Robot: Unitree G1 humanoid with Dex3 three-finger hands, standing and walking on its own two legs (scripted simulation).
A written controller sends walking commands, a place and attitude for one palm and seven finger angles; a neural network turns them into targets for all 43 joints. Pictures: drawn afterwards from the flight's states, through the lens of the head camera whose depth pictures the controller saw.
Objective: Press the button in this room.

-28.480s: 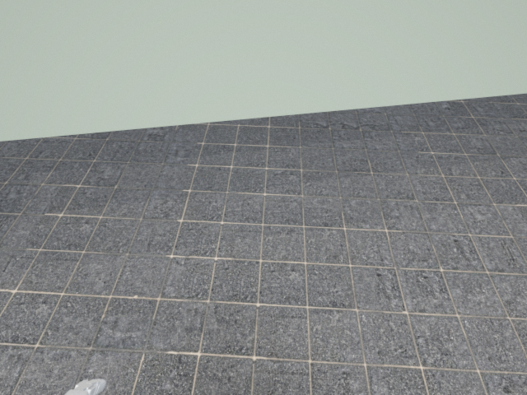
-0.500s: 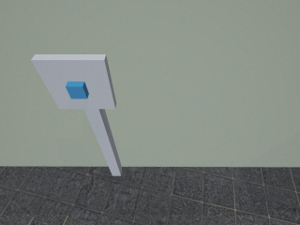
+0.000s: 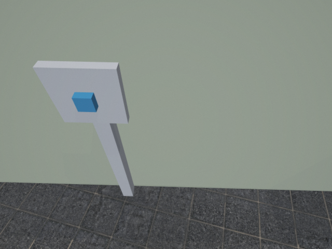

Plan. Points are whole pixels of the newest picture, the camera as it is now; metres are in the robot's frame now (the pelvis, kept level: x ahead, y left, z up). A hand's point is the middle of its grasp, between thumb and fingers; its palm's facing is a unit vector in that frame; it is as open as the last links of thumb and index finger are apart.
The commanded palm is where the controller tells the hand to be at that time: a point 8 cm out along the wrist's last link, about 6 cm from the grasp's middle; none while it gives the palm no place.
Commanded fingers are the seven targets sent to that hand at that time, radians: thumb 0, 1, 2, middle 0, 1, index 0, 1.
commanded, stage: look again from close up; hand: left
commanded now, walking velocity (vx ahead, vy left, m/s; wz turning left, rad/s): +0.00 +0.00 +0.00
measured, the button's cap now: (86, 101) +0.48 +0.27 +0.07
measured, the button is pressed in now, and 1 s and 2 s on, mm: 0 0 0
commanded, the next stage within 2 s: raise the hand and make a fist in 0.26 s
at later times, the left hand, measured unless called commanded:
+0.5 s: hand out of the picture +0.11 +0.20 -0.09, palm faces +0.24 -0.95 -0.22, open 7.0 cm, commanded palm +0.10 +0.23 -0.06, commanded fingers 0.00 0.90 0.90 -0.42 -0.54 -0.42 -0.54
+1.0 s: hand out of the picture +0.12 +0.19 -0.01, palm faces +0.04 -1.00 -0.04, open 3.9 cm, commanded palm +0.10 +0.25 -0.01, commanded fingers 0.00 0.90 0.90 -1.11 -1.29 -1.11 -1.29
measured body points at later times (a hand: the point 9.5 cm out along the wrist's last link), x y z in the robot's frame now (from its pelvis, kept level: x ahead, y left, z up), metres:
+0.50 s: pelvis -0.01 +0.01 -0.01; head +0.01 -0.01 +0.44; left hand +0.09 +0.25 -0.07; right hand +0.04 -0.23 -0.15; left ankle -0.05 +0.14 -0.74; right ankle -0.04 -0.09 -0.74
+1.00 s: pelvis -0.08 +0.02 -0.08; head -0.03 +0.02 +0.37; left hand +0.12 +0.24 -0.01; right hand +0.14 -0.18 -0.14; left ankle -0.05 +0.14 -0.74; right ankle -0.04 -0.09 -0.74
